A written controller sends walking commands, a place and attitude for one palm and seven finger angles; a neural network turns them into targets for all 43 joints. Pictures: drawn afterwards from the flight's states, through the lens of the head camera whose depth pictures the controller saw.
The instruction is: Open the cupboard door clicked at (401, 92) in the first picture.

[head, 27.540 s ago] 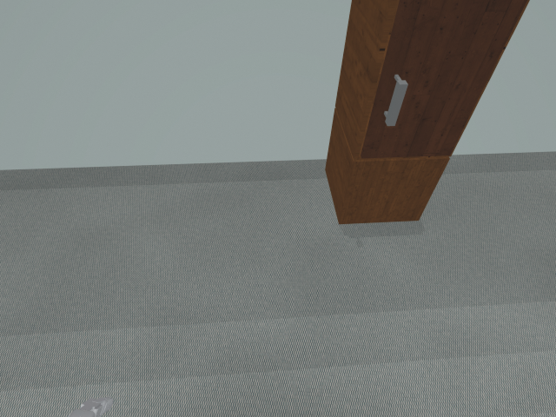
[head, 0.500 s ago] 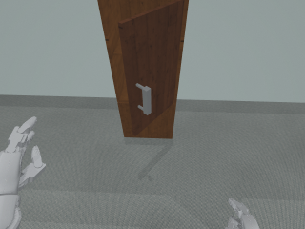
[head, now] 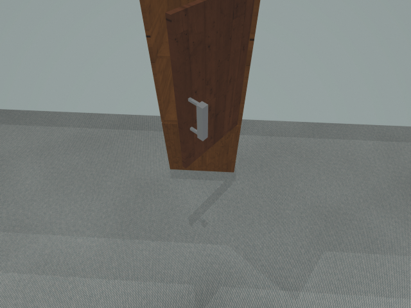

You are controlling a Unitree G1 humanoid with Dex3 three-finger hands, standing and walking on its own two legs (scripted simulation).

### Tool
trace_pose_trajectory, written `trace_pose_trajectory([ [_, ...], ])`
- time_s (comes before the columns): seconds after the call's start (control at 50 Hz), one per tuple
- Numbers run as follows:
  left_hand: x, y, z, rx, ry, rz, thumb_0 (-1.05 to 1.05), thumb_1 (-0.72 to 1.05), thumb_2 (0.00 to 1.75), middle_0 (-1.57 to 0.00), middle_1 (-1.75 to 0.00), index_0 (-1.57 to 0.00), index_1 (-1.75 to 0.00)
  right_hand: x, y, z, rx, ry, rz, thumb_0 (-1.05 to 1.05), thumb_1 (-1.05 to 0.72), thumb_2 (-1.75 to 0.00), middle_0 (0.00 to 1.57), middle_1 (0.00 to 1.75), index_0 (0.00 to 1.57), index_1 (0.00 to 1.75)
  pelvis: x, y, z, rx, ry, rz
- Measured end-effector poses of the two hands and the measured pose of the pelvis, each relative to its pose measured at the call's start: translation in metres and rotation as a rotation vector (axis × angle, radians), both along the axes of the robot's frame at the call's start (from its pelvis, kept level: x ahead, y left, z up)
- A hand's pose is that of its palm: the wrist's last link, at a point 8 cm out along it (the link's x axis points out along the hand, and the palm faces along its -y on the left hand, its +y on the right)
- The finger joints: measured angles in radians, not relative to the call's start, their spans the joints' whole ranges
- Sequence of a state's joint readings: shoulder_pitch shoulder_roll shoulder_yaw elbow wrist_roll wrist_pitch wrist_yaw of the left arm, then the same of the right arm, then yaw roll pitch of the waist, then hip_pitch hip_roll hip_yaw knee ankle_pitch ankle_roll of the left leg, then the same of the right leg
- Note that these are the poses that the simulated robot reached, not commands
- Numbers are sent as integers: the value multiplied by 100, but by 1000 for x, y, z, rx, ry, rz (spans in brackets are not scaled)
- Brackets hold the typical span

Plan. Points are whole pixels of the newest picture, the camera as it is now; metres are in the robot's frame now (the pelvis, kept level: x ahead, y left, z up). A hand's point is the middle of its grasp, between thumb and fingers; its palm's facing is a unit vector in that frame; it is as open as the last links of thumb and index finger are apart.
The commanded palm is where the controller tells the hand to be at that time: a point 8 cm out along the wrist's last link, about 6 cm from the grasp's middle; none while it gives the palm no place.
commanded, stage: let the arm hang, fingers relaxed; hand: left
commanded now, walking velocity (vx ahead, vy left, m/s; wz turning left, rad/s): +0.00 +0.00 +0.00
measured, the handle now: (197, 119) +0.69 +0.07 -0.09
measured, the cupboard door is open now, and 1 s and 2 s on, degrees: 52 52 52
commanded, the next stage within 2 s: look to check the result in 0.54 s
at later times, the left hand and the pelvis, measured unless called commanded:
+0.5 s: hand out of the picture +0.04 +0.18 -0.17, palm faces +0.00 -0.97 -0.22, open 7.3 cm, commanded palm none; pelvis +0.01 -0.01 +0.00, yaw -1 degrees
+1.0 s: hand out of the picture +0.04 +0.18 -0.17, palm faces +0.00 -0.97 -0.26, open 7.3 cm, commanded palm none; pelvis +0.02 -0.02 +0.00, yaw -1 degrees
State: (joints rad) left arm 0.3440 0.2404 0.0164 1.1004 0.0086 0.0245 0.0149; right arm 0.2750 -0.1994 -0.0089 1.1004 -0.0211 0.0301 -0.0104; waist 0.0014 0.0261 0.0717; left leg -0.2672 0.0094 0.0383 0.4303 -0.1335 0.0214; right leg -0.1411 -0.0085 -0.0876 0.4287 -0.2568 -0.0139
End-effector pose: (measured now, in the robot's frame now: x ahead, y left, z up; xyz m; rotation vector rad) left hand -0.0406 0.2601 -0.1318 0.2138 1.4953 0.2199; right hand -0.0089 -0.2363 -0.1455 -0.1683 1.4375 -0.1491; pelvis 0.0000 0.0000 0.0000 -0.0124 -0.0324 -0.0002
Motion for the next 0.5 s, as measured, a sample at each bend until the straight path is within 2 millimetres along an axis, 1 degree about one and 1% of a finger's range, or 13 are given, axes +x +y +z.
trace_pose_trajectory([
  [0.06,-3,2,3,10,10,1,0,93,90,-20,-30,-20,-30,-5,3,-3,10,10,-7,1,-91,-90,20,30,20,30,-2,1,0,2,-3,-3],
  [0.12,2,1,3,12,-5,-3,0,92,90,-20,-30,-20,-30,-5,4,-4,17,5,-12,1,-91,-90,20,30,20,30,-2,1,1,4,-6,-4],
  [0.18,13,-2,1,5,-37,-12,0,92,90,-20,-30,-20,-30,-1,4,-5,19,-11,-15,1,-91,-90,20,30,20,30,-2,1,1,5,-9,-6],
  [0.38,61,-22,-5,-40,-152,-52,0,91,90,-20,-30,-20,-30,19,-1,-1,8,-71,-18,0,-91,-90,20,30,20,30,0,-3,1,9,-11,-10],
  [0.5,76,-29,-5,-51,-173,-59,0,91,90,-20,-30,-20,-30,24,-4,0,5,-74,-19,0,-91,-90,20,30,20,30,5,-6,2,11,-7,-10],
])
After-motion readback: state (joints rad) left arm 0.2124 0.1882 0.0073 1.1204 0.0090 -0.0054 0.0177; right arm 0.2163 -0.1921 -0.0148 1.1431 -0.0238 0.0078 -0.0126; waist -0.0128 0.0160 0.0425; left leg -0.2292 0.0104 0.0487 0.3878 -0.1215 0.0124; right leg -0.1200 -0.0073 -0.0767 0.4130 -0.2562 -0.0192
